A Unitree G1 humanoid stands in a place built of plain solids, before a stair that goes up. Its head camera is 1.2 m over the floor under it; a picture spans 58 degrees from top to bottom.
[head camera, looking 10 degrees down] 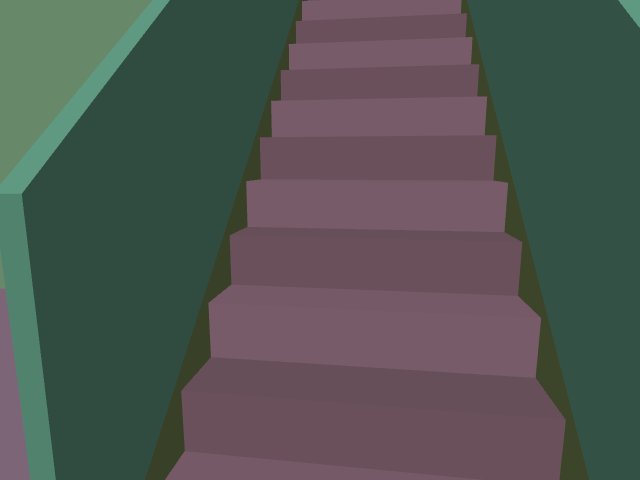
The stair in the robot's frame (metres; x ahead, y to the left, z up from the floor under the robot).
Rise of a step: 0.19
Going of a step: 0.22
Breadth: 1.03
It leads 8 degrees to the right of straight ahead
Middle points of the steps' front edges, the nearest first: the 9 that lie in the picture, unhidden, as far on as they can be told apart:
1.06 -0.11 0.57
1.28 -0.14 0.75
1.50 -0.17 0.94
1.72 -0.20 1.13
1.94 -0.23 1.32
2.15 -0.27 1.51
2.37 -0.30 1.69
2.59 -0.33 1.88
2.81 -0.36 2.07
